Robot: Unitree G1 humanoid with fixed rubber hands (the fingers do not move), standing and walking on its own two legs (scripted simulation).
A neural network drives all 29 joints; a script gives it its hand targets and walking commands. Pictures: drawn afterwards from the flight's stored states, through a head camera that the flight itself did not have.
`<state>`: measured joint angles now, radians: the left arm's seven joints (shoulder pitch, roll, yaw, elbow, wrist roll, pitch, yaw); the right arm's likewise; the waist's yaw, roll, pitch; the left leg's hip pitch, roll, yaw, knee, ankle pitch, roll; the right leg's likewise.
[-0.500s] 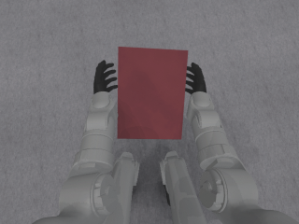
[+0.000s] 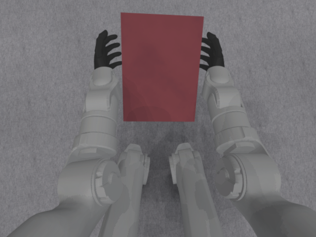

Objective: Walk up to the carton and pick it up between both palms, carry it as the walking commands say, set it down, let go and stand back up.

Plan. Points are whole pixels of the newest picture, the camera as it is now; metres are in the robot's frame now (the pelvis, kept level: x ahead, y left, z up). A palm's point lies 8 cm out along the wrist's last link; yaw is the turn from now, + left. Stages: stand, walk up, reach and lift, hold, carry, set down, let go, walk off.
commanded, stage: set down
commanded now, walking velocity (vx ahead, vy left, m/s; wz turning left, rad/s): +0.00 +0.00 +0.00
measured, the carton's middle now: (157, 69) +0.52 +0.00 -0.19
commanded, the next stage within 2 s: none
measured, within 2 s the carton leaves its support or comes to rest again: neither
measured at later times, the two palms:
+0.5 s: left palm (113, 70) +0.52 +0.12 -0.19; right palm (202, 67) +0.53 -0.13 -0.20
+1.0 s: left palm (115, 69) +0.54 +0.13 -0.26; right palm (196, 64) +0.56 -0.13 -0.26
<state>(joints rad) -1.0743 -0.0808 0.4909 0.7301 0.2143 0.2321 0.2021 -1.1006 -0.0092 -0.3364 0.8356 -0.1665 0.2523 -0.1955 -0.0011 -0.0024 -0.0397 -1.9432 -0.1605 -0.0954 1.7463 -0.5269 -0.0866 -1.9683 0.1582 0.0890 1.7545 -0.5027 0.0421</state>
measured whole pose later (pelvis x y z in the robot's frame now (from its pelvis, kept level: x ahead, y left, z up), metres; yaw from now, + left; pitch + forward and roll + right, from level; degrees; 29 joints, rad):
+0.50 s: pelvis -0.02 +0.00 -0.05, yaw +0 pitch +34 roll +2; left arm -1.34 0.02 0.46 0.68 0.15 0.26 0.21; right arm -1.41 -0.14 -0.25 0.84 -0.08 0.27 -0.21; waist 0.00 0.00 0.38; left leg -1.99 -0.17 -0.08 1.94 -0.55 -0.11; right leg -2.02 0.18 0.08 1.95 -0.52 0.05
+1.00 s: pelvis -0.02 -0.01 -0.10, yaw +2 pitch +31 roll +3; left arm -1.53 0.13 0.47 0.84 0.12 0.27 0.15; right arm -1.62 -0.23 -0.21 1.01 -0.04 0.27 -0.14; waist -0.01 -0.01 0.51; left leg -2.08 -0.17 -0.04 2.11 -0.58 -0.10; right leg -2.12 0.15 0.05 2.14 -0.56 0.03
